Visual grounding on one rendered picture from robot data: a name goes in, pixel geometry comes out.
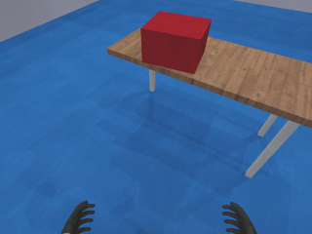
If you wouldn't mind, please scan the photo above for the right robot hand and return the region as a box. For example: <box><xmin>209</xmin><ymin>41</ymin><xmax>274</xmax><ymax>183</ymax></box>
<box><xmin>222</xmin><ymin>202</ymin><xmax>257</xmax><ymax>234</ymax></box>

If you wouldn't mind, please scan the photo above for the left robot hand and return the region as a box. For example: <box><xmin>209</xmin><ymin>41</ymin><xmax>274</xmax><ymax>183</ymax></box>
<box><xmin>61</xmin><ymin>200</ymin><xmax>96</xmax><ymax>234</ymax></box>

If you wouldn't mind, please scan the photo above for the table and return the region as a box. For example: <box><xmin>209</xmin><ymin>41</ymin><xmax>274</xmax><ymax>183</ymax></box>
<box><xmin>106</xmin><ymin>28</ymin><xmax>312</xmax><ymax>178</ymax></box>

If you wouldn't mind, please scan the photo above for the carton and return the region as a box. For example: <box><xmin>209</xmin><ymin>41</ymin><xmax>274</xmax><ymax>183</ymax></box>
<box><xmin>140</xmin><ymin>11</ymin><xmax>212</xmax><ymax>74</ymax></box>

